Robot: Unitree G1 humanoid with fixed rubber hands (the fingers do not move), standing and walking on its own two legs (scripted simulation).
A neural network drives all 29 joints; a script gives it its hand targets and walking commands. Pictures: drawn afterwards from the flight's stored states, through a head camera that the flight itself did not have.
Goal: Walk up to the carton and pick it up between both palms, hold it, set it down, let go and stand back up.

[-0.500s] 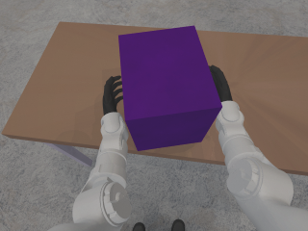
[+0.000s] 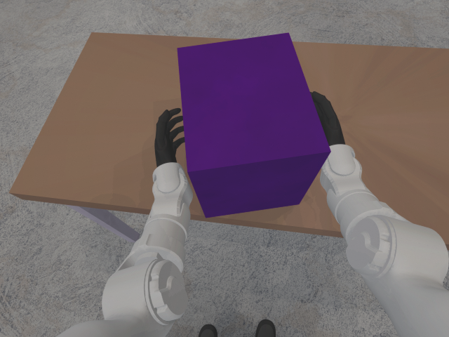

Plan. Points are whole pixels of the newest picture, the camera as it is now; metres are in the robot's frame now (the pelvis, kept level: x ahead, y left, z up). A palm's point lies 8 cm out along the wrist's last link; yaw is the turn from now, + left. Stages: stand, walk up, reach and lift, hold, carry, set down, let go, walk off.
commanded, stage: reach and lift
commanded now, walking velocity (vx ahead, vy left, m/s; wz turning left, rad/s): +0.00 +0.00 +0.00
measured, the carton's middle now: (243, 133) +0.48 +0.05 +0.00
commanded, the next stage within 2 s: none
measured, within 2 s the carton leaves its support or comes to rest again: leaves its support in 0.64 s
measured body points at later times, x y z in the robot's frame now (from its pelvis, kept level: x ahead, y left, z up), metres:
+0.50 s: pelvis -0.01 -0.01 -0.01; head +0.08 -0.02 +0.43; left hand +0.39 +0.18 +0.02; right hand +0.46 -0.10 +0.03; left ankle -0.04 +0.13 -0.73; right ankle +0.01 -0.08 -0.73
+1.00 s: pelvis -0.04 +0.00 +0.00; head +0.02 -0.01 +0.45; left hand +0.38 +0.18 +0.06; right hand +0.43 -0.11 +0.08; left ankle -0.04 +0.13 -0.73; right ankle +0.01 -0.08 -0.73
